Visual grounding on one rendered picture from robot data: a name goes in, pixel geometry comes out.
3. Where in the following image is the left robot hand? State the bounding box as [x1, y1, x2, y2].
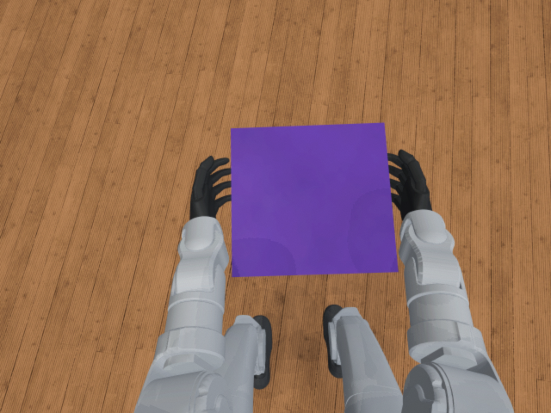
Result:
[189, 156, 232, 220]

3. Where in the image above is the right robot shin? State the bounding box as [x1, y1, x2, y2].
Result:
[333, 307, 370, 365]

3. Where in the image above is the carton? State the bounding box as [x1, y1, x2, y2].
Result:
[231, 123, 399, 277]

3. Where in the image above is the left robot upper arm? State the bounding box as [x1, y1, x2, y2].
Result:
[135, 370, 233, 413]

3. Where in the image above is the robot left thigh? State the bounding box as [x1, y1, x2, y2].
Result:
[214, 324, 266, 413]

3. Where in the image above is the right robot upper arm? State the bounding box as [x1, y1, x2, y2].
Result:
[401, 361, 513, 413]

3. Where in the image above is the right robot hand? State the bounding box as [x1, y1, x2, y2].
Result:
[387, 150, 432, 221]

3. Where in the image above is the left robot forearm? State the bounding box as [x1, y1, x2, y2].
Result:
[134, 216, 229, 413]

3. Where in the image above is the right robot forearm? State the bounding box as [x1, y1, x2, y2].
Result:
[399, 210, 514, 413]

